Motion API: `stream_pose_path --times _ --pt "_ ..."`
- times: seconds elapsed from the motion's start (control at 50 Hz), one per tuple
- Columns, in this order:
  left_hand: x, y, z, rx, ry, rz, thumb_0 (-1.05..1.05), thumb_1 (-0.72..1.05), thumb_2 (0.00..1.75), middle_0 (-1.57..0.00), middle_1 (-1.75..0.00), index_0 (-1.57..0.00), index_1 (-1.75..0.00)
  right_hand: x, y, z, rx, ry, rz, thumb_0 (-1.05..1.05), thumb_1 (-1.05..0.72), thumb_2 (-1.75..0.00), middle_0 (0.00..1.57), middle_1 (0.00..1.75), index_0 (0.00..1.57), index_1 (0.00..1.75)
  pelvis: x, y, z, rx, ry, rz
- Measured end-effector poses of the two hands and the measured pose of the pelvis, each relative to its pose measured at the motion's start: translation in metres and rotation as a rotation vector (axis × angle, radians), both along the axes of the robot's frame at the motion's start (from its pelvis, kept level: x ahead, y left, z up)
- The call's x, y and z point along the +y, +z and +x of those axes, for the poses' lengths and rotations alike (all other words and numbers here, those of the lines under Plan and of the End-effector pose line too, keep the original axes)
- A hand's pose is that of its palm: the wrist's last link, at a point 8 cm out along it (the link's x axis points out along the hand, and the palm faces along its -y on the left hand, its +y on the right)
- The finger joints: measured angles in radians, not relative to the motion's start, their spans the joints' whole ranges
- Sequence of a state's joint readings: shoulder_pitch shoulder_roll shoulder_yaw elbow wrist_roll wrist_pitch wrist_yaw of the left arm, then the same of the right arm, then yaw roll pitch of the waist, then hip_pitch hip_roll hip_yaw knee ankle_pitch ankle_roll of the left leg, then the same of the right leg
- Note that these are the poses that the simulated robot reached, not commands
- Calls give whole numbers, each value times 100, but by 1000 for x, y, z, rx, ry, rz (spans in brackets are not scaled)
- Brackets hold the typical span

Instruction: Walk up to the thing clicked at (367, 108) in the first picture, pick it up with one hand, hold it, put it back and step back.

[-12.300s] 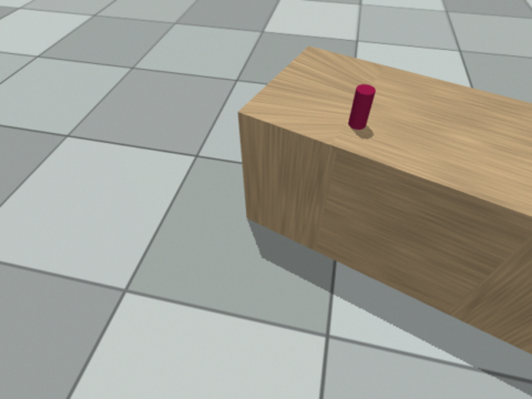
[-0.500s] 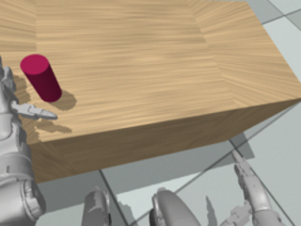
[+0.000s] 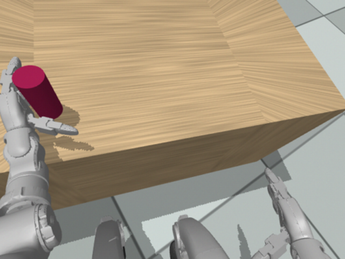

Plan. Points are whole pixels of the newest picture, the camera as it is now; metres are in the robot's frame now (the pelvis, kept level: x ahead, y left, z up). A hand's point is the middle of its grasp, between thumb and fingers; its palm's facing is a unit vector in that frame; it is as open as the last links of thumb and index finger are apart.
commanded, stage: close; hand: left
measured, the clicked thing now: (40, 95) +0.49 +0.23 +0.01
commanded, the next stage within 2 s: settle in 0.56 s
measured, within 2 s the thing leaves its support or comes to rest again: leaves its support in 0.98 s
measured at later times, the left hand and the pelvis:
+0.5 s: hand (43, 100) +0.48 +0.22 +0.01, palm faces +0.22 -0.97 +0.01, open 9.3 cm; pelvis +0.01 +0.01 +0.01, yaw +0 degrees
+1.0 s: hand (46, 100) +0.47 +0.21 +0.02, palm faces +0.21 -0.98 -0.01, open 7.9 cm; pelvis +0.00 +0.00 +0.01, yaw +0 degrees
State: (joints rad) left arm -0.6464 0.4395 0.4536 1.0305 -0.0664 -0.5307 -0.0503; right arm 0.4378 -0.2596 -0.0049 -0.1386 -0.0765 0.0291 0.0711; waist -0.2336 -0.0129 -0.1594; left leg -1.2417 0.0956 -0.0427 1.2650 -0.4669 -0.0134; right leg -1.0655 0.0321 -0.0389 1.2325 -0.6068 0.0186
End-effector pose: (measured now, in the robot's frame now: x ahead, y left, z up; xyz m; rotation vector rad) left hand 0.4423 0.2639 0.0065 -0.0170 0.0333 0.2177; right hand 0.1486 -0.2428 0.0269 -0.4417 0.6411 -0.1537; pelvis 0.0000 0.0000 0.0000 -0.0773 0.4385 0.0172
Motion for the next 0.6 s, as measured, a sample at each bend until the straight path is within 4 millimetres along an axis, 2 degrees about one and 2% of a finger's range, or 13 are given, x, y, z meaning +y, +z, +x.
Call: stream_pose_path --times 0.16,0.28,0.44,0.54,0.6 --pt "2 11 11 -9 3 6 -1 -55 15 -43 -28 -44 -28 2 4 3 -8 -8 6 -1 49 -5 5 5 6 6 4 3 2 2 -4 4" --pt "4 2 8 20 -3 -10 -1 -47 26 -59 -42 -60 -42 3 8 2 2 -3 -5 -1 49 -5 5 5 5 6 6 4 4 5 -5 0" --pt "7 6 1 -4 11 4 -1 -28 48 -81 -66 -83 -67 3 6 4 21 -11 -6 -1 49 -5 5 5 5 6 7 7 6 -8 -1 -1" --pt "5 9 3 -4 5 10 0 -15 63 -93 -80 -98 -82 6 3 9 11 0 3 -1 48 -6 5 5 5 6 7 6 6 -7 1 -2" --pt "4 9 5 -3 -1 14 -1 -14 70 -92 -84 -99 -87 6 4 10 2 2 8 -1 49 -6 5 5 5 6 7 6 5 -7 0 0"
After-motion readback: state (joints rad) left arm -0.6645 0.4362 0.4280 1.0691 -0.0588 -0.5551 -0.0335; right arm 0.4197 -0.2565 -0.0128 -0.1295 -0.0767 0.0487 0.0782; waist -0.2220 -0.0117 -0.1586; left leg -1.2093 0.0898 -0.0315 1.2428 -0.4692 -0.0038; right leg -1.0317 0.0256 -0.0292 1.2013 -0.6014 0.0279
